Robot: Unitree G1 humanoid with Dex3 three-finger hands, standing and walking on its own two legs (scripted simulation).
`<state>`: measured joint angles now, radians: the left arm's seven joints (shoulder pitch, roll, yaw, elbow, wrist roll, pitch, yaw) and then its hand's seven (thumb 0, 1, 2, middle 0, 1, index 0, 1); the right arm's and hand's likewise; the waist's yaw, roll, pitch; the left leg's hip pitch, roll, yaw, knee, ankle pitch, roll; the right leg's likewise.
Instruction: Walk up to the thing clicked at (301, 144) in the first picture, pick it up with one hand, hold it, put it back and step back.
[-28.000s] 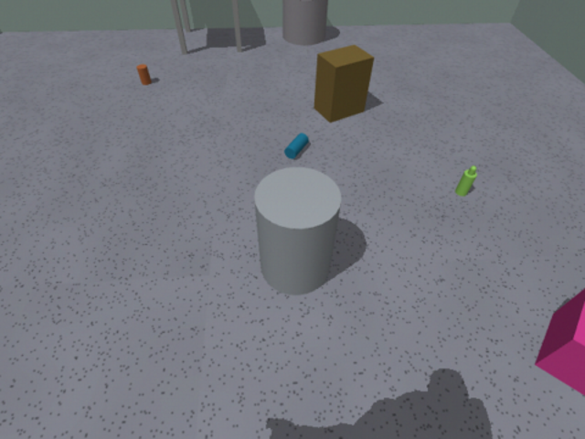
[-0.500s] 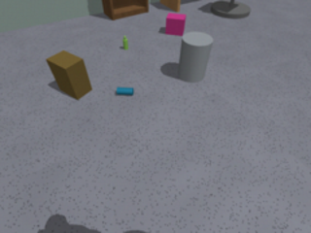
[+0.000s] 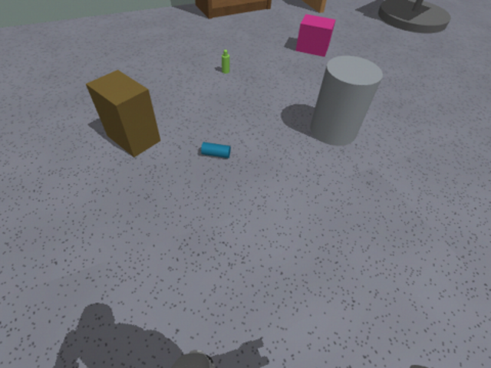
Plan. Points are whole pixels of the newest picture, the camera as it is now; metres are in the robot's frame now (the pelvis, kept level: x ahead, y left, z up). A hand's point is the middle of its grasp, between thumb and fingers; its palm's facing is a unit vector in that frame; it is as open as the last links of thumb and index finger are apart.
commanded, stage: walk up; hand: left
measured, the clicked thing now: (216, 150) +1.29 +0.19 -0.72
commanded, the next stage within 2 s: none
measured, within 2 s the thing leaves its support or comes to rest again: neither
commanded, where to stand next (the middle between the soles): +0.85 +0.00 m, yaw -4 degrees
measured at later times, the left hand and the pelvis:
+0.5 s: hand (128, 253) +0.35 +0.27 -0.12, palm faces -0.06 -0.90 -0.42, open 7.3 cm; pelvis +0.24 -0.01 +0.00, yaw -3 degrees
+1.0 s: hand (130, 193) +0.52 +0.32 -0.14, palm faces -0.11 -0.94 -0.34, open 7.4 cm; pelvis +0.45 +0.04 +0.01, yaw -4 degrees
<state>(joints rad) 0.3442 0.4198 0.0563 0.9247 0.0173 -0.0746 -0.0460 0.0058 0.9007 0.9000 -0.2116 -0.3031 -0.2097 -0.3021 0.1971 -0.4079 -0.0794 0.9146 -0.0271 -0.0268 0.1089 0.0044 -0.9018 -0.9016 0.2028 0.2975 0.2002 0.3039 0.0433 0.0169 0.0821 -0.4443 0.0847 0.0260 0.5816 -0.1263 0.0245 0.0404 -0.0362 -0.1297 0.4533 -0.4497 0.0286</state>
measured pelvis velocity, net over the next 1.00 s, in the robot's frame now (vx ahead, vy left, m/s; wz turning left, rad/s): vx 0.45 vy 0.04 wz -0.07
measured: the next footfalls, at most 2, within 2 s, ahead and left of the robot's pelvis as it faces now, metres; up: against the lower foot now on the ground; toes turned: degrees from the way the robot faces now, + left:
right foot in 0.42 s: +0.35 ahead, -0.14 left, +0.00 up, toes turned -8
left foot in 0.78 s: +0.53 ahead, +0.14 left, +0.00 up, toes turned +3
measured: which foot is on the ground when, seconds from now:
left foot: down 0.00-0.44, up 0.46-0.76, down 0.78-1.00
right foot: down 0.00-0.02, up 0.04-0.40, down 0.42-0.82, up 0.84-1.00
